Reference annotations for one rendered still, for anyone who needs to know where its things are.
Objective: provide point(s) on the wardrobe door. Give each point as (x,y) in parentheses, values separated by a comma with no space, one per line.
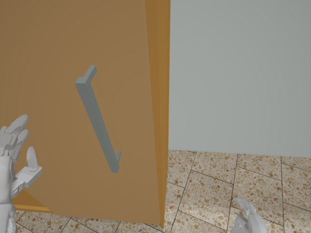
(24,198)
(45,46)

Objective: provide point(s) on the left robot forearm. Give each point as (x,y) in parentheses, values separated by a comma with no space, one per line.
(7,223)

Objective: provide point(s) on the robot right hand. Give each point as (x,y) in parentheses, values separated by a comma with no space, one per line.
(254,223)

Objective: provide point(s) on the robot left hand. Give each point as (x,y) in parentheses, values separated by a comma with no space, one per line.
(11,140)

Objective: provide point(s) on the handle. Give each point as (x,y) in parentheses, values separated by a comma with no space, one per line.
(86,93)

